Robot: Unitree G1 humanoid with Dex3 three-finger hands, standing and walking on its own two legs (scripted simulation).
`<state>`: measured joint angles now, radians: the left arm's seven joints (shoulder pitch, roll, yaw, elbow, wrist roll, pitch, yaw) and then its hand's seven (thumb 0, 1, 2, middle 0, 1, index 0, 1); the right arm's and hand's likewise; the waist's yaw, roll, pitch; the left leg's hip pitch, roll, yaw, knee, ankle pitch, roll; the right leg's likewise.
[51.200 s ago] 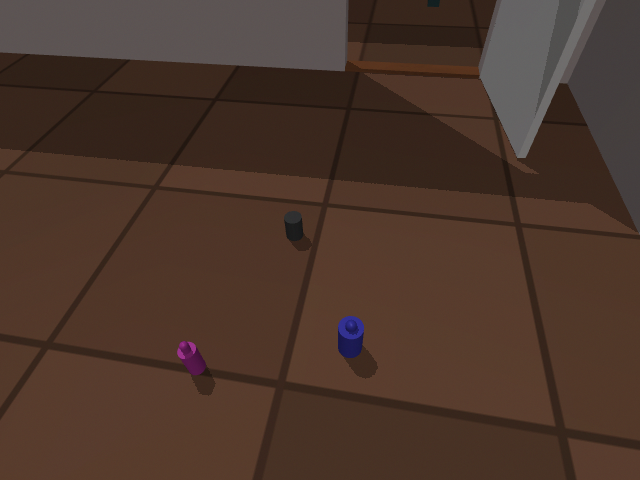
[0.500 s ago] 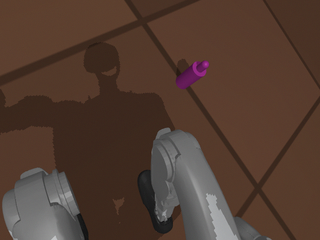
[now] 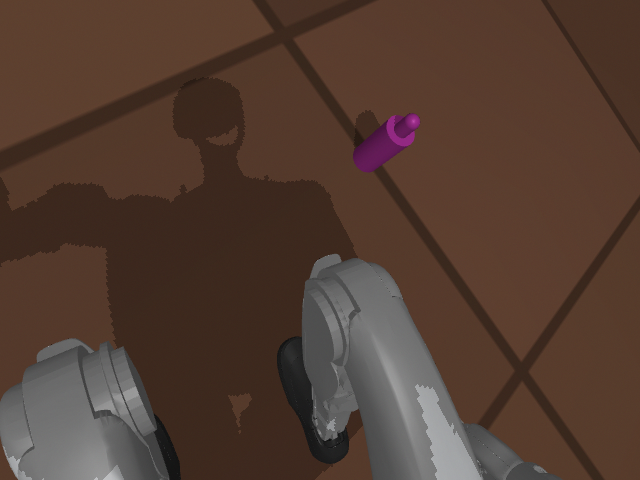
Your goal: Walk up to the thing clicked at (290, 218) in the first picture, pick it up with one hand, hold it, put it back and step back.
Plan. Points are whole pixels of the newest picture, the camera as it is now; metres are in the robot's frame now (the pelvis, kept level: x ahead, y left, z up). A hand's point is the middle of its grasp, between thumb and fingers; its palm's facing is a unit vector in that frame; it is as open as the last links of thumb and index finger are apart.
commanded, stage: close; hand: left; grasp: from above
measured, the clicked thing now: out of the picture +0.44 +0.33 -0.24
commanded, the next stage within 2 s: settle in 0.44 s
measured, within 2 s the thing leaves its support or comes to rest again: leaves its support in 0.98 s
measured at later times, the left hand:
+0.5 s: hand out of the picture +0.42 +0.33 -0.21, palm faces -0.46 -0.15 -0.88, open 11.7 cm
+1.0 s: hand out of the picture +0.43 +0.34 -0.18, palm faces -0.37 -0.12 -0.92, open 10.5 cm
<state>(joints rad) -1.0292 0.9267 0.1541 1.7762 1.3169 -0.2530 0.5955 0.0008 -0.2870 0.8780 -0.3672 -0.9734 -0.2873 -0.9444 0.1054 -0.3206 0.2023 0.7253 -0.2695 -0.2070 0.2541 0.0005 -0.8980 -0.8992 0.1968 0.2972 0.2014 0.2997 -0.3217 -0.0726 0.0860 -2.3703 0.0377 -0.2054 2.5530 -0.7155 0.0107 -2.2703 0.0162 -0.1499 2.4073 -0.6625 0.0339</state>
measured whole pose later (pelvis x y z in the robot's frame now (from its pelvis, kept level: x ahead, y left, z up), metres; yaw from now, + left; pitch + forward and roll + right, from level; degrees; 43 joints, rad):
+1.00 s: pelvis +0.01 +0.00 +0.01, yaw +1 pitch +33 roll -11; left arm -0.90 0.80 0.16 1.45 1.28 -0.21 0.52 0.02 -0.14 0.96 -0.59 -0.96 -0.46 -0.98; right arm 0.14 -0.30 0.10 0.75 -0.21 -0.16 0.26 0.00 -0.92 -0.91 0.20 0.30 0.20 0.30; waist -0.26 -0.03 -0.01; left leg -2.38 0.02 -0.18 2.51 -0.73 0.01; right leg -2.28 0.00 -0.13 2.39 -0.70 0.03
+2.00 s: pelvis -0.01 +0.00 +0.12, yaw +7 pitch +34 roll -7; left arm -0.72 0.65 0.02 1.02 1.10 -0.16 0.11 0.03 -0.09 0.73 -0.73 -0.78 -0.60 -0.83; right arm 0.20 -0.27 -0.01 0.68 -0.03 0.03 0.10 0.00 -0.93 -0.91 0.20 0.30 0.20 0.30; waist -0.13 0.05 -0.16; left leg -2.08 0.02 -0.08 2.13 -0.66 0.03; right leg -2.01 -0.02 -0.06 2.06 -0.65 0.03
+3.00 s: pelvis +0.04 +0.01 +0.41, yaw +10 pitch +12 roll -2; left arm -0.38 0.40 -0.18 0.89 1.00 0.02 0.16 0.03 -0.04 0.67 -0.70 -0.79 -0.58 -0.82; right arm 0.25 -0.24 -0.03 0.75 0.04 0.00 -0.05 0.01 -0.91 -0.91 0.20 0.30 0.20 0.30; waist -0.06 0.03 -0.10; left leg -0.81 0.03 0.02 1.01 -0.42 0.01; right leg -0.79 -0.01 -0.01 0.97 -0.40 0.03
